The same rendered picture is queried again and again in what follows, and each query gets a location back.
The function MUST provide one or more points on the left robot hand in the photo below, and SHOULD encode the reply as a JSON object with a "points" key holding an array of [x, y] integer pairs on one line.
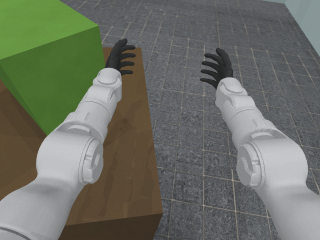
{"points": [[116, 56]]}

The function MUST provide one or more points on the robot right forearm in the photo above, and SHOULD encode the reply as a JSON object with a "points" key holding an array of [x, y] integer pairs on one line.
{"points": [[243, 118]]}

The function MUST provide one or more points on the robot left forearm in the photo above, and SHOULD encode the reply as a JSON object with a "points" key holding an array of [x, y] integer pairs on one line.
{"points": [[96, 108]]}

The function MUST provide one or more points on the left robot upper arm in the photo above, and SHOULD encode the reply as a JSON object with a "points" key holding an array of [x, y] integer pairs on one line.
{"points": [[39, 211]]}

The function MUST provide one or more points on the right robot hand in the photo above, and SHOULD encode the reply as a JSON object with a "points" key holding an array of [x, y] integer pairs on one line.
{"points": [[223, 68]]}

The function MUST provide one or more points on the right robot upper arm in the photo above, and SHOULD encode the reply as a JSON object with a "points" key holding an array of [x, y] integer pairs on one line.
{"points": [[276, 169]]}

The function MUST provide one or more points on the pedestal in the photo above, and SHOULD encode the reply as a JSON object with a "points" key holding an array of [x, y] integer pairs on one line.
{"points": [[125, 202]]}

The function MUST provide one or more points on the carton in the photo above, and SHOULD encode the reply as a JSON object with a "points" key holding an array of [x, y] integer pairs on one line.
{"points": [[49, 56]]}

